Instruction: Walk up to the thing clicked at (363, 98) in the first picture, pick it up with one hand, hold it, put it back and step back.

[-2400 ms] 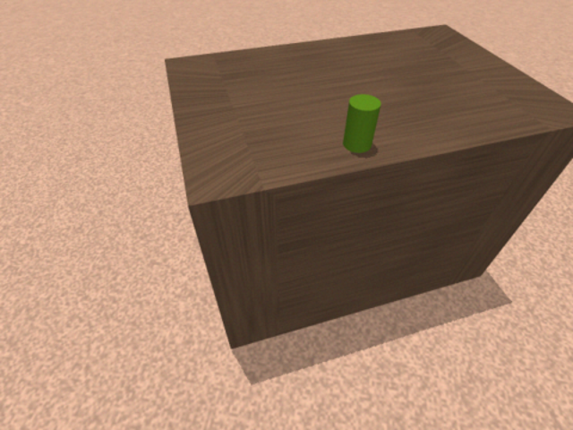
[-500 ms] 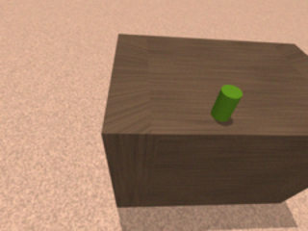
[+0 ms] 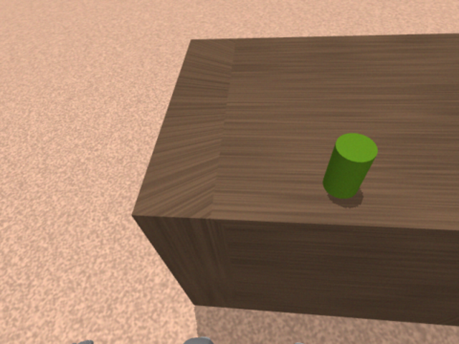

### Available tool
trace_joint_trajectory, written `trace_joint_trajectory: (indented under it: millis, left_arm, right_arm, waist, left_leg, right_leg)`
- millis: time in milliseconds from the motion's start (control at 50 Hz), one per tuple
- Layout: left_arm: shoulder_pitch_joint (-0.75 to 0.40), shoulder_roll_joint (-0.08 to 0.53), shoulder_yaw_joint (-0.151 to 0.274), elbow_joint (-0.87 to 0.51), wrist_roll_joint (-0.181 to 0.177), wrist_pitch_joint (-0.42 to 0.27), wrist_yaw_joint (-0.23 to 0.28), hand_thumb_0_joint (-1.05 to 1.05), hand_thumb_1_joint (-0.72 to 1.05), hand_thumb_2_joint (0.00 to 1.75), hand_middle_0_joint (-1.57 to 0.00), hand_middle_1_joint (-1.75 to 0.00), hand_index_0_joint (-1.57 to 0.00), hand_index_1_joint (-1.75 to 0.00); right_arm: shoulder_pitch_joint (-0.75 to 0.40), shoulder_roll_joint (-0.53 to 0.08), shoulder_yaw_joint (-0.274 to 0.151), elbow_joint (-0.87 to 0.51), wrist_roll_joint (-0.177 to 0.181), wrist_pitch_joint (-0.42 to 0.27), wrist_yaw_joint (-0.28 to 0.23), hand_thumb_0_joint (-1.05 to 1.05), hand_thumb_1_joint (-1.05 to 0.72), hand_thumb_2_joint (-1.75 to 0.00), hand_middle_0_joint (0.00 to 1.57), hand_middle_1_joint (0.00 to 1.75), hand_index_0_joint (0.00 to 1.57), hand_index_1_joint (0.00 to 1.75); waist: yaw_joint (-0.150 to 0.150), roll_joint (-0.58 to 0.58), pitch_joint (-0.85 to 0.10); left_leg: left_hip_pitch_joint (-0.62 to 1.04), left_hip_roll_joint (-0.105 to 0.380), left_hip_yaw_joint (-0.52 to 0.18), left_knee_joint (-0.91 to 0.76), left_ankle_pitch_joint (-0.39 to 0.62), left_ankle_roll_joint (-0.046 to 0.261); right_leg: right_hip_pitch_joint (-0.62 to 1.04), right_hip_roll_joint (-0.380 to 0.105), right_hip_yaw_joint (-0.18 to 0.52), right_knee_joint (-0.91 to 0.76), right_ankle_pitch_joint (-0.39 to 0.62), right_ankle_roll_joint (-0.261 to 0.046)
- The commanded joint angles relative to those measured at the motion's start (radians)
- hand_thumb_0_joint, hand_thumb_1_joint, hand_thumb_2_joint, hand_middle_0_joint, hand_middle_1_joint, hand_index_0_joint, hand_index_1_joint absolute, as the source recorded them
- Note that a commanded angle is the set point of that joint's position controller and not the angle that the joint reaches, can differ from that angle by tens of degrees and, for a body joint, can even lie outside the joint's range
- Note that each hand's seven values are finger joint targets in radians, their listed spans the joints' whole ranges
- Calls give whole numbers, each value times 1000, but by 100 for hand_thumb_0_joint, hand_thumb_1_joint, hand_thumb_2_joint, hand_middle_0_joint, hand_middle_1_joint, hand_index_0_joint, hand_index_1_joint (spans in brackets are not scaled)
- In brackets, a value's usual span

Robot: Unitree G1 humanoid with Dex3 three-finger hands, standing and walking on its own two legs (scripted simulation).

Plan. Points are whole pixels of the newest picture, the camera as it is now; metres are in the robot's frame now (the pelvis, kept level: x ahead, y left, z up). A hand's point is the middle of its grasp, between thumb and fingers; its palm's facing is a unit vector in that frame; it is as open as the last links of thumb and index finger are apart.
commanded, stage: walk up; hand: right
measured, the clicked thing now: (347, 167) +0.43 -0.19 +0.05
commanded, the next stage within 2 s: stand in 1.40 s
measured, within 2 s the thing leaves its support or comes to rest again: neither
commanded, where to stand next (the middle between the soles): +0.04 +0.04 m, yaw -2 degrees
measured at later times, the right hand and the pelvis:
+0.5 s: hand out of the picture +0.12 -0.22 -0.14, palm faces -0.07 +0.93 -0.35, open 7.4 cm; pelvis -0.01 +0.04 +0.01, yaw +2 degrees
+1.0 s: hand out of the picture +0.10 -0.23 -0.12, palm faces +0.02 +0.94 -0.35, open 7.4 cm; pelvis +0.00 +0.03 +0.03, yaw -1 degrees
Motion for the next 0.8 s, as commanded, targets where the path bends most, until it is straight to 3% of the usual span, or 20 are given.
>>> trace_joint_trajectory:
  millis: [0,40,80,100,120,140,160,200,240,300,320,340,360,380,400,440,480,500,580,780]
  left_arm:
    - [45,316,93,-50,-12,-18,34,0,90,90,-20,-30,-20,-30]
    - [-6,322,86,-59,-17,-11,36,0,90,90,-20,-30,-20,-30]
    - [-35,301,69,-62,-22,0,34,0,90,90,-20,-30,-20,-30]
    - [-30,265,55,-60,-24,7,34,0,90,90,-20,-30,-20,-30]
    - [-9,206,38,-62,-32,14,32,0,90,90,-20,-30,-20,-30]
    - [-48,254,54,-37,-31,23,44,0,90,90,-20,-30,-20,-30]
    - [-44,279,59,-17,-22,23,46,0,90,90,-20,-30,-20,-30]
    - [-6,257,55,15,-29,17,37,0,90,90,-20,-30,-20,-30]
    - [31,228,47,31,-32,7,33,0,90,90,-20,-30,-20,-30]
    - [56,207,42,68,-19,-12,37,0,90,90,-20,-30,-20,-30]
    - [60,231,45,72,-9,-22,41,0,90,90,-20,-30,-20,-30]
    - [53,283,53,71,3,-33,46,0,90,90,-20,-30,-20,-30]
    - [-7,328,59,62,5,-34,43,0,90,90,-20,-30,-20,-30]
    - [-81,348,56,55,0,-30,36,0,90,90,-20,-30,-20,-30]
    - [-114,312,43,43,-1,-26,29,0,90,90,-20,-30,-20,-30]
    - [-97,237,15,53,-14,-17,19,0,90,90,-20,-30,-20,-30]
    - [-44,229,15,95,-11,-16,19,0,90,90,-20,-30,-20,-30]
    - [-22,228,14,114,-11,-21,18,0,90,90,-20,-30,-20,-30]
    - [-62,260,13,130,-16,-31,17,0,90,90,-20,-30,-20,-30]
    - [-114,238,-2,185,-13,-19,21,0,90,90,-20,-30,-20,-30]
  right_arm:
    - [18,-161,-56,-63,-15,-24,-6,0,-90,-90,20,30,20,30]
    - [48,-153,-62,-48,-17,-23,2,0,-90,-90,20,30,20,30]
    - [82,-172,-75,-25,-24,-28,5,0,-90,-90,20,30,20,30]
    - [74,-208,-85,-30,-35,-31,4,0,-90,-90,20,30,20,30]
    - [14,-276,-96,-58,-43,-33,5,0,-90,-90,20,30,20,30]
    - [-24,-311,-99,-65,-22,-31,9,0,-90,-90,20,30,20,30]
    - [-45,-296,-99,-62,-23,-27,12,0,-90,-90,20,30,20,30]
    - [-113,-218,-70,-84,-26,-24,5,0,-90,-90,20,30,20,30]
    - [-125,-211,-62,-71,-23,-29,-1,0,-90,-90,20,30,20,30]
    - [-136,-206,-54,-57,-8,-17,5,0,-90,-90,20,30,20,30]
    - [-127,-180,-45,-56,1,-16,5,0,-90,-90,20,30,20,30]
    - [-123,-148,-32,-60,7,-20,6,0,-90,-90,20,30,20,30]
    - [-119,-141,-29,-52,4,-18,7,0,-90,-90,20,30,20,30]
    - [-96,-154,-39,-19,-2,-17,1,0,-90,-90,20,30,20,30]
    - [-70,-165,-45,8,-8,-23,0,0,-90,-90,20,30,20,30]
    - [-132,-218,-53,10,-9,-39,7,0,-90,-90,20,30,20,30]
    - [-179,-217,-45,9,-6,-43,16,0,-90,-90,20,30,20,30]
    - [-193,-204,-37,14,-6,-43,18,0,-90,-90,20,30,20,30]
    - [-205,-169,-26,45,-4,-40,16,0,-90,-90,20,30,20,30]
    - [-233,-155,-23,116,0,-37,17,0,-90,-90,20,30,20,30]
  waist:
    - [16,-231,-185]
    - [-20,-209,-196]
    - [-54,-154,-205]
    - [-62,-45,-205]
    - [-30,153,-187]
    - [-60,203,-173]
    - [-56,167,-139]
    - [-22,110,-99]
    - [-7,134,-114]
    - [9,99,-162]
    - [13,57,-187]
    - [5,-39,-200]
    - [-23,-84,-152]
    - [-52,-126,-129]
    - [-78,-123,-122]
    - [-49,-17,-105]
    - [-8,-25,-125]
    - [4,-44,-136]
    - [-22,-41,-127]
    - [-23,-36,-154]
  left_leg:
    - [-44,27,40,-117,15,-6]
    - [57,16,74,-226,114,6]
    - [204,-5,78,-374,250,31]
    - [253,72,-53,-462,255,63]
    - [276,247,-353,-533,303,139]
    - [161,340,-423,-549,275,264]
    - [90,347,-427,-557,238,300]
    - [80,238,-219,-497,356,229]
    - [112,198,-154,-441,519,179]
    - [156,175,-99,-328,500,136]
    - [128,174,-93,-289,503,109]
    - [59,125,-60,-222,466,62]
    - [18,57,-12,-227,281,25]
    - [113,60,18,-241,93,22]
    - [220,69,-10,-317,104,29]
    - [234,164,-167,-515,195,84]
    - [174,250,-224,-550,192,145]
    - [162,232,-182,-536,238,129]
    - [200,114,-42,-507,302,39]
    - [268,134,-27,-602,335,29]
  right_leg:
    - [265,-268,264,-153,618,-231]
    - [193,-254,218,-109,561,-204]
    - [77,-213,179,-37,384,-142]
    - [-15,-157,127,46,235,-94]
    - [-150,-13,46,163,-12,-21]
    - [-94,46,55,257,-353,-22]
    - [-48,24,105,287,-362,-20]
    - [-34,28,106,234,-286,-29]
    - [7,39,61,96,-153,-21]
    - [170,80,30,-227,32,-13]
    - [239,42,104,-257,90,-30]
    - [289,-68,276,-278,191,-74]
    - [239,-173,405,-298,152,-145]
    - [117,-226,406,-278,131,-195]
    - [21,-196,362,-254,123,-165]
    - [-1,-17,158,-175,52,-38]
    - [110,42,95,-139,-45,-17]
    - [159,33,112,-185,-22,-21]
    - [175,-43,201,-272,182,-43]
    - [232,-27,174,-336,220,-16]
